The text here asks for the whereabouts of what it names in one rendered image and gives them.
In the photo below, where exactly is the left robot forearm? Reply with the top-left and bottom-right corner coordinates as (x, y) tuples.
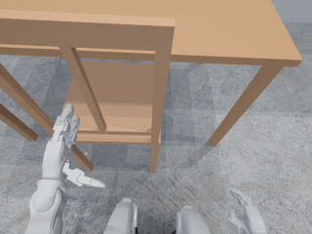
(24, 177), (67, 234)

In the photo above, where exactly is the table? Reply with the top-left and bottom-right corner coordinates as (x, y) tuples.
(0, 0), (303, 146)

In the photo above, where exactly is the chair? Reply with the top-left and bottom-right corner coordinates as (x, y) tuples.
(0, 9), (175, 173)

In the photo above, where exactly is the robot thigh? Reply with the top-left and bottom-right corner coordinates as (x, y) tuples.
(175, 209), (213, 234)
(103, 202), (138, 234)

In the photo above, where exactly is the left robot thigh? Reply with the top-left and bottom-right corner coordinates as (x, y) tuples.
(103, 202), (138, 234)

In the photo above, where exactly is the right robot thigh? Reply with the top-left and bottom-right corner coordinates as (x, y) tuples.
(175, 209), (213, 234)

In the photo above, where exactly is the robot left hand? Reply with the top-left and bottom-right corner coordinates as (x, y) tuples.
(42, 102), (106, 189)

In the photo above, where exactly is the robot right hand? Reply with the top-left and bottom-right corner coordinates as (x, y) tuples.
(227, 188), (268, 234)

